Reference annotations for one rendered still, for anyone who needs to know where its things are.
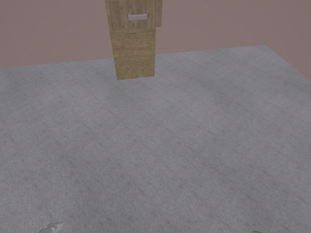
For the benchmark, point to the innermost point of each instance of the drawer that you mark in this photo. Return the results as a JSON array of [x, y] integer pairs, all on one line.
[[120, 9]]

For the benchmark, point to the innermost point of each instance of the left robot hand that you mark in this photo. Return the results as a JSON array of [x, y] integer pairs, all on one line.
[[52, 227]]

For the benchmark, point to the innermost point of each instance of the handle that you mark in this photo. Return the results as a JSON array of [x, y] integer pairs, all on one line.
[[137, 17]]

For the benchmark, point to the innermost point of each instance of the cabinet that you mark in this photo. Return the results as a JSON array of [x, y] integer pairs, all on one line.
[[134, 50]]

